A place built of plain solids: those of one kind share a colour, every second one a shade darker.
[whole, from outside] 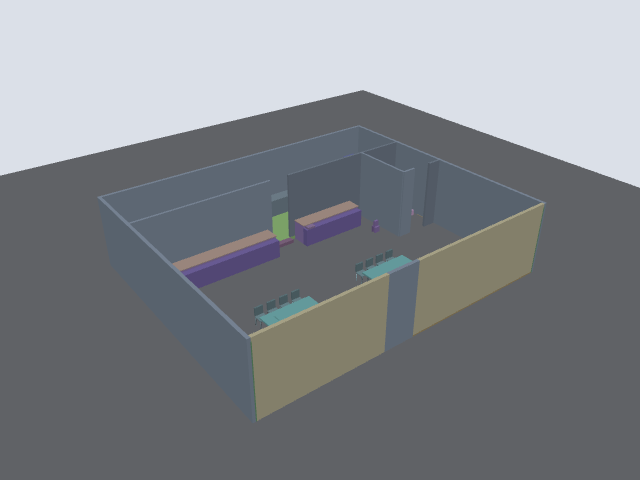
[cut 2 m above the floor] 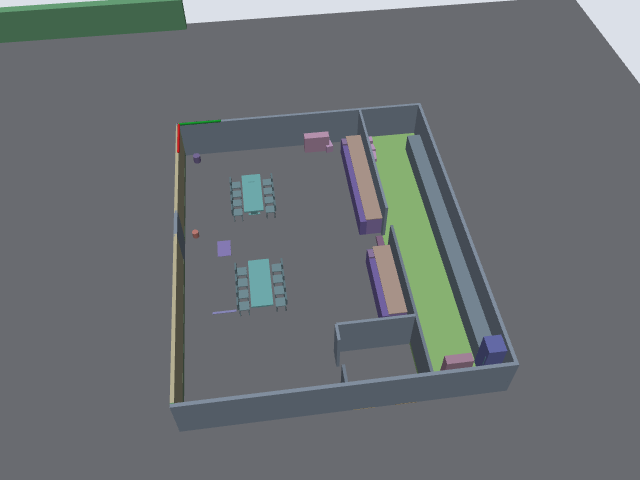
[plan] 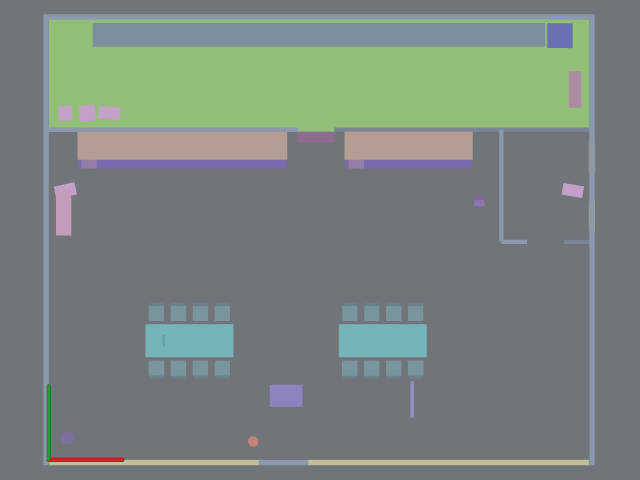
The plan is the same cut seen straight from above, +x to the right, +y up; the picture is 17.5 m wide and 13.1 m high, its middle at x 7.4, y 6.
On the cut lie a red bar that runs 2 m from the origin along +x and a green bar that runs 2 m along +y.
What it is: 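A works or school canteen of the 2010s to 2020s; 14.8 x 12.0 m, ceiling 3.5 m, a street door 0.95 x 2.1 m in the glazed front; tables 0.75 m, chairs 0.45 m, bar tops 1.06 m, a counter 1.0 m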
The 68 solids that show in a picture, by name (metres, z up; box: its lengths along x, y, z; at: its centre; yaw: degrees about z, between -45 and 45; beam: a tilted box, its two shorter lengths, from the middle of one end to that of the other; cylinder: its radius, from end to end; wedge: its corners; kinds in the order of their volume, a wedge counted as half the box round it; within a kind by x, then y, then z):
{
 "wall_1": {"box": [0.15, 12.31, 3.56], "at": [-0.07, 6.0, 1.73]},
 "wall_2": {"box": [6.79, 0.12, 3.56], "at": [3.4, 9.01, 1.73]},
 "wall_3": {"box": [1.5, 0.15, 3.56], "at": [6.47, -0.07, 1.73]},
 "wall_4": {"box": [15.05, 0.15, 3.56], "at": [7.38, 12.09, 1.73]},
 "wall_5": {"box": [6.96, 0.12, 3.56], "at": [11.27, 9.01, 1.73]},
 "wall_6": {"box": [0.12, 3.06, 3.56], "at": [12.35, 7.48, 1.73]},
 "wall_7": {"box": [0.7, 0.12, 3.56], "at": [12.7, 5.95, 1.73]},
 "wall_8": {"box": [0.7, 0.12, 3.56], "at": [14.4, 5.95, 1.73]},
 "wall_9": {"box": [0.15, 6.25, 3.56], "at": [14.82, 2.98, 1.73]},
 "wall_10": {"box": [0.15, 3.3, 3.56], "at": [14.82, 7.45, 1.73]},
 "wall_11": {"box": [0.15, 3.36, 3.56], "at": [14.82, 10.48, 1.73]},
 "street_hedge_1": {"box": [0.6, 16.6, 2.25], "at": [-12.22, -8.3, 1.07]},
 "zone_back_1": {"box": [14.75, 3.06, 0.22], "at": [7.38, 10.48, 0.06]},
 "back_worktop_1": {"box": [12.35, 0.65, 0.95], "at": [7.38, 11.6, 0.59]},
 "window_wall_1": {"box": [5.88, 0.15, 3.56], "at": [2.94, -0.07, 1.73]},
 "window_wall_2": {"box": [7.67, 0.15, 3.56], "at": [10.91, -0.07, 1.73]},
 "counter_1": {"box": [5.69, 0.7, 1.05], "at": [3.65, 8.6, 0.47]},
 "counter_2": {"box": [3.46, 0.7, 1.05], "at": [9.82, 8.6, 0.47]},
 "tray_rail_1": {"box": [5.69, 0.3, 0.94], "at": [3.65, 8.1, 0.42]},
 "tray_rail_2": {"box": [3.46, 0.3, 0.94], "at": [9.82, 8.1, 0.42]},
 "back_fridge_1": {"box": [0.7, 0.68, 1.9], "at": [13.95, 11.58, 1.07]},
 "shelf_1": {"box": [0.35, 1.0, 1.95], "at": [14.37, 10.11, 1.09]},
 "recycling_station_1": {"box": [0.42, 1.26, 1.0], "at": [0.4, 6.75, 0.45]},
 "meeting_table_1": {"box": [2.4, 0.9, 0.07], "at": [3.84, 3.25, 0.71]},
 "meeting_table_2": {"box": [2.4, 0.9, 0.07], "at": [9.11, 3.25, 0.71]},
 "box_cardboard_1": {"box": [0.58, 0.34, 0.44], "at": [0.45, 7.35, 0.17], "yaw": 12.0},
 "box_cardboard_2": {"box": [0.37, 0.4, 0.3], "at": [0.45, 9.46, 0.27], "yaw": 4.0},
 "box_cardboard_3": {"box": [0.43, 0.44, 0.27], "at": [1.05, 9.46, 0.26], "yaw": 8.5},
 "box_cardboard_4": {"box": [0.59, 0.35, 0.27], "at": [1.65, 9.46, 0.26], "yaw": -4.1},
 "box_cardboard_5": {"box": [0.57, 0.32, 0.34], "at": [14.3, 7.35, 0.12], "yaw": -9.7},
 "counter_top_1": {"box": [5.73, 0.78, 0.04], "at": [3.65, 8.58, 1.02]},
 "counter_top_2": {"box": [3.5, 0.78, 0.04], "at": [9.82, 8.58, 1.02]},
 "stallriser_1": {"box": [5.88, 0.05, 0.35], "at": [2.94, -0.02, 0.12]},
 "stallriser_2": {"box": [7.67, 0.05, 0.35], "at": [10.91, -0.02, 0.12]},
 "side_chair_1": {"box": [0.42, 0.42, 0.04], "at": [2.94, 2.5, 0.43]},
 "side_chair_2": {"box": [0.42, 0.42, 0.04], "at": [2.94, 4.0, 0.43]},
 "side_chair_3": {"box": [0.38, 0.08, 0.38], "at": [2.94, 4.24, 0.65]},
 "side_chair_4": {"box": [0.42, 0.42, 0.04], "at": [3.54, 2.5, 0.43]},
 "side_chair_5": {"box": [0.42, 0.42, 0.04], "at": [3.54, 4.0, 0.43]},
 "side_chair_6": {"box": [0.38, 0.08, 0.38], "at": [3.54, 4.24, 0.65]},
 "side_chair_7": {"box": [0.42, 0.42, 0.04], "at": [4.14, 2.5, 0.43]},
 "side_chair_8": {"box": [0.42, 0.42, 0.04], "at": [4.14, 4.0, 0.43]},
 "side_chair_9": {"box": [0.38, 0.08, 0.38], "at": [4.14, 4.24, 0.65]},
 "side_chair_10": {"box": [0.42, 0.42, 0.04], "at": [4.74, 2.5, 0.43]},
 "side_chair_11": {"box": [0.42, 0.42, 0.04], "at": [4.74, 4.0, 0.43]},
 "side_chair_12": {"box": [0.38, 0.08, 0.38], "at": [4.74, 4.24, 0.65]},
 "side_chair_13": {"box": [0.42, 0.42, 0.04], "at": [8.21, 2.5, 0.43]},
 "side_chair_14": {"box": [0.42, 0.42, 0.04], "at": [8.21, 4.0, 0.43]},
 "side_chair_15": {"box": [0.38, 0.08, 0.38], "at": [8.21, 4.24, 0.65]},
 "side_chair_16": {"box": [0.42, 0.42, 0.04], "at": [8.81, 2.5, 0.43]},
 "side_chair_17": {"box": [0.42, 0.42, 0.04], "at": [8.81, 4.0, 0.43]},
 "side_chair_18": {"box": [0.38, 0.08, 0.38], "at": [8.81, 4.24, 0.65]},
 "side_chair_19": {"box": [0.42, 0.42, 0.04], "at": [9.41, 2.5, 0.43]},
 "side_chair_20": {"box": [0.42, 0.42, 0.04], "at": [9.41, 4.0, 0.43]},
 "side_chair_21": {"box": [0.38, 0.08, 0.38], "at": [9.41, 4.24, 0.65]},
 "side_chair_22": {"box": [0.42, 0.42, 0.04], "at": [10.01, 2.5, 0.43]},
 "side_chair_23": {"box": [0.42, 0.42, 0.04], "at": [10.01, 4.0, 0.43]},
 "side_chair_24": {"box": [0.38, 0.08, 0.38], "at": [10.01, 4.24, 0.65]},
 "front_foot_1": {"box": [7.67, 0.15, 0.12], "at": [10.91, -0.07, 0.01]},
 "back_step_1": {"box": [1.0, 0.3, 0.22], "at": [7.29, 8.8, 0.06]},
 "front_corner_1": {"box": [0.04, 0.17, 3.41], "at": [0.0, -0.07, 1.66]},
 "front_corner_2": {"box": [0.04, 0.17, 3.41], "at": [14.75, -0.07, 1.66]},
 "plant_pot_1": {"cylinder": 0.18, "from": [0.5, 0.6, 0.0], "to": [0.5, 0.6, 0.38]},
 "door_mat_1": {"box": [0.9, 0.6, 0.07], "at": [6.47, 1.75, -0.02]},
 "tray_stack_1": {"box": [0.42, 0.3, 0.1], "at": [1.1, 8.1, 0.94]},
 "tray_stack_2": {"box": [0.42, 0.3, 0.1], "at": [8.39, 8.1, 0.94]},
 "bin_waste_1": {"cylinder": 0.14, "from": [5.58, 0.5, 0.0], "to": [5.58, 0.5, 0.31]},
 "cable_protector_1": {"box": [0.1, 1.0, 0.07], "at": [9.91, 1.65, -0.01]}
}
